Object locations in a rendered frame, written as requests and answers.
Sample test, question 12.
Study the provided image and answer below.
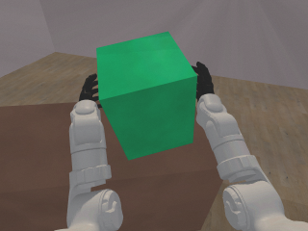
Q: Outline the left robot forearm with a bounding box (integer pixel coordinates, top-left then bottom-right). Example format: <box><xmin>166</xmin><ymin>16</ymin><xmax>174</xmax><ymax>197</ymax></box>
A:
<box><xmin>66</xmin><ymin>99</ymin><xmax>112</xmax><ymax>227</ymax></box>

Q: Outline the robot left upper arm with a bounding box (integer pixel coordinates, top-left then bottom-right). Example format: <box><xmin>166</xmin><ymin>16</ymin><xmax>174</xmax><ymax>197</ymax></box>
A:
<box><xmin>54</xmin><ymin>189</ymin><xmax>123</xmax><ymax>231</ymax></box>

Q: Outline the pedestal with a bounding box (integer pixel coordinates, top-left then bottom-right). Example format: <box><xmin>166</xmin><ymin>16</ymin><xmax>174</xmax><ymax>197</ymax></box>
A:
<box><xmin>0</xmin><ymin>101</ymin><xmax>223</xmax><ymax>231</ymax></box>

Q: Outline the carton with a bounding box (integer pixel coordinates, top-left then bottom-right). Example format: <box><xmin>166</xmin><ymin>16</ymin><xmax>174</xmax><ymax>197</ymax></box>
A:
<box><xmin>96</xmin><ymin>31</ymin><xmax>197</xmax><ymax>160</ymax></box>

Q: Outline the robot right upper arm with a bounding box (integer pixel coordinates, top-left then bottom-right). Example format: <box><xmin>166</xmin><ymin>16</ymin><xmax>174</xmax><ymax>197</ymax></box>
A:
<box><xmin>222</xmin><ymin>179</ymin><xmax>308</xmax><ymax>231</ymax></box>

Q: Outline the robot left hand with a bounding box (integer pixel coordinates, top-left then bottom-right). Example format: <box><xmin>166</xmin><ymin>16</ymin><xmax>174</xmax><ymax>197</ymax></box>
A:
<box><xmin>79</xmin><ymin>73</ymin><xmax>102</xmax><ymax>109</ymax></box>

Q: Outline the right robot forearm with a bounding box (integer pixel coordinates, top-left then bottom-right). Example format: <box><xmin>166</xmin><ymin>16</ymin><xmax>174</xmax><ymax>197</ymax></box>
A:
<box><xmin>196</xmin><ymin>93</ymin><xmax>285</xmax><ymax>214</ymax></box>

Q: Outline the robot right hand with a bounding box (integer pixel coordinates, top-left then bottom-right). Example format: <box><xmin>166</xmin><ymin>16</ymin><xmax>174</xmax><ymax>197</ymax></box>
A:
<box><xmin>192</xmin><ymin>62</ymin><xmax>215</xmax><ymax>102</ymax></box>

